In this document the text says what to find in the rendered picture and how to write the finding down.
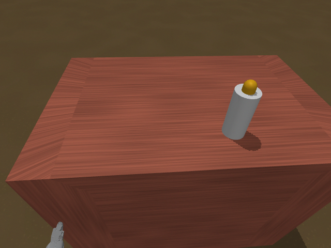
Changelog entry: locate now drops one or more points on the bottle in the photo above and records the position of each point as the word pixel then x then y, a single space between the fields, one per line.
pixel 243 104

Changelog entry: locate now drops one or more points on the left robot hand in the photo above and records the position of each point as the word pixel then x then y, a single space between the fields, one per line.
pixel 57 237

